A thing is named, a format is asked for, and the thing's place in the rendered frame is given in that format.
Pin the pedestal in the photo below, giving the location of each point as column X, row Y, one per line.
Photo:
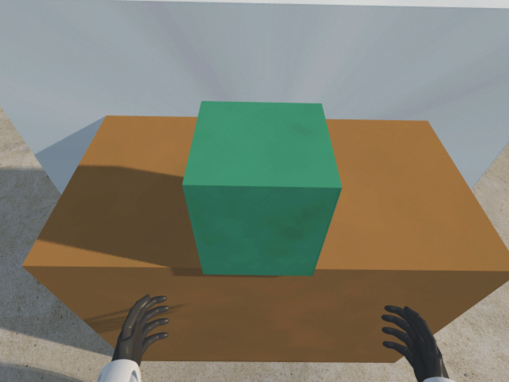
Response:
column 406, row 231

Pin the carton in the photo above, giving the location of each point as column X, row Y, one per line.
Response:
column 261, row 186

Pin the left robot hand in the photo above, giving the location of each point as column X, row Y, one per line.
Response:
column 132, row 341

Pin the right robot hand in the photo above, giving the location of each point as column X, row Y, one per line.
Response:
column 421, row 352

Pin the robot left forearm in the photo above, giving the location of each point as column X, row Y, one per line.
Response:
column 122, row 370

